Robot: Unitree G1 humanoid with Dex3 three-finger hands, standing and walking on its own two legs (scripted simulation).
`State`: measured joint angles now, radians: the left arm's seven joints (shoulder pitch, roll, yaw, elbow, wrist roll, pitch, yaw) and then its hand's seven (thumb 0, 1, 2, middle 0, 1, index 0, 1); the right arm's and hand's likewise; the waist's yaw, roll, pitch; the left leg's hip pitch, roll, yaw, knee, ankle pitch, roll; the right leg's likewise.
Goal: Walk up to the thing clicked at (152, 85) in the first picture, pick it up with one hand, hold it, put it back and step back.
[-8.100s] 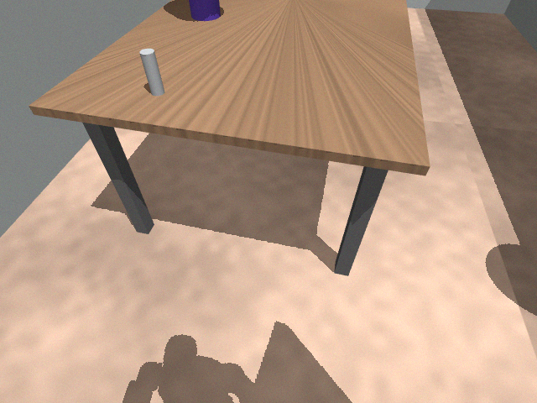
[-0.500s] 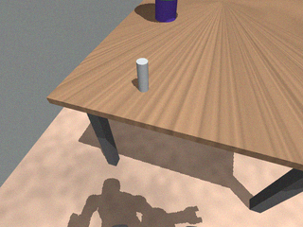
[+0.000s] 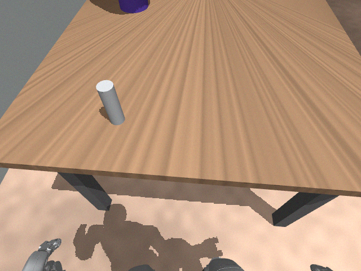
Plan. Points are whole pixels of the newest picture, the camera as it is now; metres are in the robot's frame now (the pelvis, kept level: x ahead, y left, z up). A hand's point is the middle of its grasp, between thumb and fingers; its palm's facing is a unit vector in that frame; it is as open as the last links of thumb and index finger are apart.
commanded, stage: walk up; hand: left
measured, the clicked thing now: (111, 104) +0.51 +0.18 +0.04
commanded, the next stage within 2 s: stand in 1.86 s
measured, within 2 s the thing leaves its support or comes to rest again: neither
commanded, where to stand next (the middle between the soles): +0.01 +0.01 m, yaw -6 degrees
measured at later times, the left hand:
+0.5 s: hand out of the picture +0.11 +0.27 -0.15, palm faces -0.13 -0.93 -0.36, open 7.4 cm
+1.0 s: hand out of the picture +0.07 +0.25 -0.13, palm faces -0.12 -0.92 -0.37, open 7.4 cm
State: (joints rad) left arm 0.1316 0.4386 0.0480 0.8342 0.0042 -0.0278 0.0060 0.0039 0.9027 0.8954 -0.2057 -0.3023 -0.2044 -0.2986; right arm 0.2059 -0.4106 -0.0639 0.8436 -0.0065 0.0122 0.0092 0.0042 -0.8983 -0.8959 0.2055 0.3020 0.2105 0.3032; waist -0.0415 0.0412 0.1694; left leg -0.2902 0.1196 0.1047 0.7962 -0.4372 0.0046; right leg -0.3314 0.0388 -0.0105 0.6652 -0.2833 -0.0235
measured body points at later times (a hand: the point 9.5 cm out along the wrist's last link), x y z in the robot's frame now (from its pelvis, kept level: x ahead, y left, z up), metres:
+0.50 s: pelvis -0.02 +0.01 +0.00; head +0.02 +0.03 +0.45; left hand +0.12 +0.31 -0.13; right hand +0.02 -0.32 -0.10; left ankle +0.01 +0.16 -0.71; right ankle -0.04 -0.12 -0.67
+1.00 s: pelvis -0.05 +0.00 +0.01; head -0.05 +0.00 +0.46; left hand +0.07 +0.30 -0.10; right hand -0.01 -0.31 -0.11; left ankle -0.01 +0.14 -0.71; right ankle -0.06 -0.13 -0.71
